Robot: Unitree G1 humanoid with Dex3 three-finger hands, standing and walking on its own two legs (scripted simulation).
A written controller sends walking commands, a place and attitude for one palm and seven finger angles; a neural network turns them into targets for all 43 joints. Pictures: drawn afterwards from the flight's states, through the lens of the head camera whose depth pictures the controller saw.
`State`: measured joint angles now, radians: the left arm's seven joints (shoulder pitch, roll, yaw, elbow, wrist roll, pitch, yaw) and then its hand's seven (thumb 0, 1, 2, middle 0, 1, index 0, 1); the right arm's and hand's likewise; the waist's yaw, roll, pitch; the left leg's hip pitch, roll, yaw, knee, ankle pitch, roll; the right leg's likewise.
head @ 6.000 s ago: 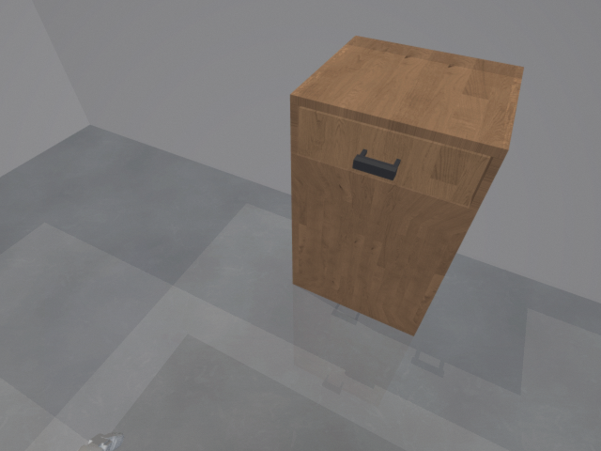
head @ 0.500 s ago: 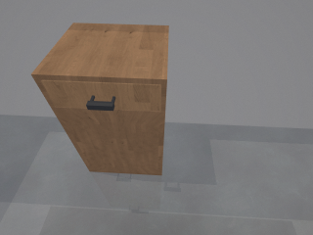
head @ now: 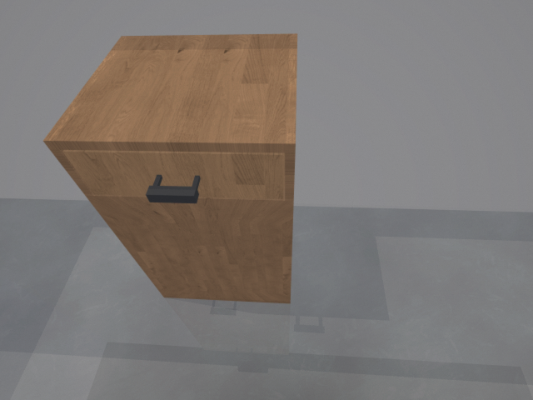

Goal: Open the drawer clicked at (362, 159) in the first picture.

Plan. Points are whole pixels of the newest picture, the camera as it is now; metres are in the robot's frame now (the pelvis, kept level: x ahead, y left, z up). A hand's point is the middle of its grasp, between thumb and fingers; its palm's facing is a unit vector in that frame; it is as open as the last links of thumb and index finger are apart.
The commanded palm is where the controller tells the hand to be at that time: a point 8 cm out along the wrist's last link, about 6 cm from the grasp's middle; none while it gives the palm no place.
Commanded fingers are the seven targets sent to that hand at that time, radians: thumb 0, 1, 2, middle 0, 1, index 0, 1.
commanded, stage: come to a stop and stand still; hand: left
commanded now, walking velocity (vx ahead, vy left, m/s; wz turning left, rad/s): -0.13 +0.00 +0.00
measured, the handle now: (175, 186) +0.52 +0.23 -0.04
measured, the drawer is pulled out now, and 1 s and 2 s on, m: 0.00 0.00 0.00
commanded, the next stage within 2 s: look again from close up in 1.74 s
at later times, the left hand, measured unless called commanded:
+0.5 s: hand out of the picture +0.01 +0.18 -0.16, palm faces +0.02 -0.98 -0.21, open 7.3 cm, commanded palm none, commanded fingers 0.00 0.90 0.90 -0.20 -0.30 -0.20 -0.30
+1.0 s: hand out of the picture -0.02 +0.20 -0.16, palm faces +0.00 -0.98 -0.18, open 7.4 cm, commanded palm none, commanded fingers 0.00 0.90 0.90 -0.20 -0.30 -0.20 -0.30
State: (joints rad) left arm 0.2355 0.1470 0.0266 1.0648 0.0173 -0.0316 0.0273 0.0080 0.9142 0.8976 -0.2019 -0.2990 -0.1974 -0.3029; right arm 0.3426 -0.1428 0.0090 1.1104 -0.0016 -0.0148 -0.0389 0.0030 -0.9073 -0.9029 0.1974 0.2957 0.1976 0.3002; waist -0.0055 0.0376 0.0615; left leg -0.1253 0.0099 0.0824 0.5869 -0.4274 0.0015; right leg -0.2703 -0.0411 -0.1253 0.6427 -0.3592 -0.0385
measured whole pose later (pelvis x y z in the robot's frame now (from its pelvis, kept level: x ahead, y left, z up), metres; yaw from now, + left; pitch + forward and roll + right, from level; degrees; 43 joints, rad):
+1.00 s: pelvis -0.03 +0.03 +0.01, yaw -1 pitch -1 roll +0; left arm 0.30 0.15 -0.01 1.08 0.01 0.00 0.03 0.01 0.91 0.90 -0.20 -0.30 -0.20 -0.30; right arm 0.34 -0.13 0.03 1.08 -0.02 0.00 -0.01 0.01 -0.91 -0.90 0.20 0.30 0.20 0.30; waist -0.01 0.00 0.01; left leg -0.20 0.02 0.08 0.50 -0.28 0.02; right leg -0.21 -0.05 -0.11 0.49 -0.26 0.00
